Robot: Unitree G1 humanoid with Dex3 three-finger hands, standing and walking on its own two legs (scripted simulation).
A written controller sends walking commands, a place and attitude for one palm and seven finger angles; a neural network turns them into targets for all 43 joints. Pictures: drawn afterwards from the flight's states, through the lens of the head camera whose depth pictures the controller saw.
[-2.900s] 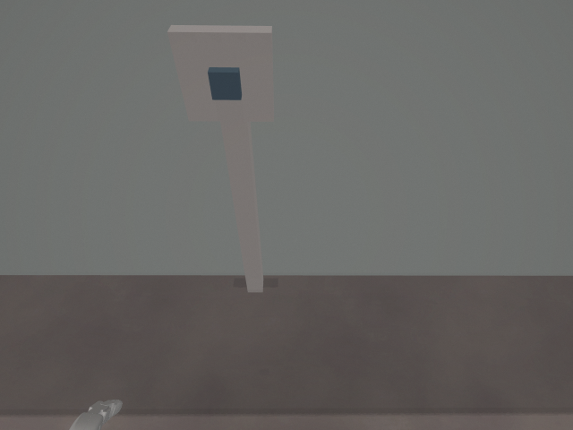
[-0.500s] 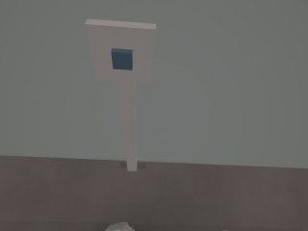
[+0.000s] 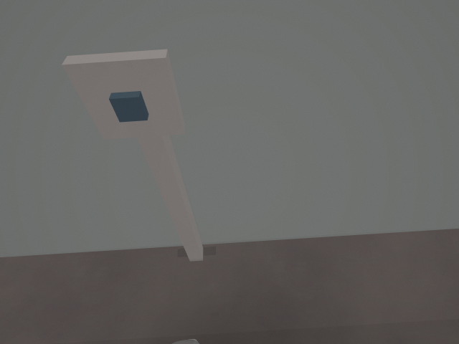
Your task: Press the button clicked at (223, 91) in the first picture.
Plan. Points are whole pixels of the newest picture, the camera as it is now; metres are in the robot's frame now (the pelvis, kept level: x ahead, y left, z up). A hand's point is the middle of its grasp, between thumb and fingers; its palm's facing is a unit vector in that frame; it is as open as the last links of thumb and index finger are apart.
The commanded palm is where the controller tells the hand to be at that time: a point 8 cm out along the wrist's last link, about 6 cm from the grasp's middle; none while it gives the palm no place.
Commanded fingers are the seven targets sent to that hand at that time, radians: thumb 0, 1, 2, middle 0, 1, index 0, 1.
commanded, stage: come to a stop and stand still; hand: left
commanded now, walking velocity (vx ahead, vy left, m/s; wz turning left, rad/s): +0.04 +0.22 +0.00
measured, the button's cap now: (130, 105) +0.51 +0.21 +0.14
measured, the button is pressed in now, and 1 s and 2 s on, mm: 0 0 0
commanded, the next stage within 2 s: look again from close up in 0.88 s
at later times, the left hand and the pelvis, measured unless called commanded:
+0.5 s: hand out of the picture -0.06 +0.24 -0.18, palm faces +0.13 -0.97 -0.20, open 7.4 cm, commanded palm none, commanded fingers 0.00 0.90 0.90 -0.20 -0.30 -0.20 -0.30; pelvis -0.04 +0.05 +0.01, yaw +2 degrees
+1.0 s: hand out of the picture -0.05 +0.24 -0.16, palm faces +0.04 -0.98 -0.18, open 7.4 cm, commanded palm none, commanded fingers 0.00 0.90 0.90 -0.20 -0.30 -0.20 -0.30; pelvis -0.04 +0.07 +0.02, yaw +1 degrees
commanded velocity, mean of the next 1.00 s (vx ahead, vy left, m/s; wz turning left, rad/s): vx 0.01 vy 0.03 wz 0.00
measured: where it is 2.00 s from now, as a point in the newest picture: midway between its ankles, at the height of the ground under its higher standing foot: outside the picture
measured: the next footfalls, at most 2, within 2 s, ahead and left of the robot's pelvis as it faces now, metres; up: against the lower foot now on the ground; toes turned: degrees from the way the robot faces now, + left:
left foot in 0.40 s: -0.02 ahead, +0.16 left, +0.00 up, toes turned +6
right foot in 0.66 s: -0.01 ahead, -0.06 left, +0.00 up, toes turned -2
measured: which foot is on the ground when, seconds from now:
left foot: up 0.00-0.38, down 0.40-1.00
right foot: down 0.00-0.42, up 0.44-0.64, down 0.66-1.00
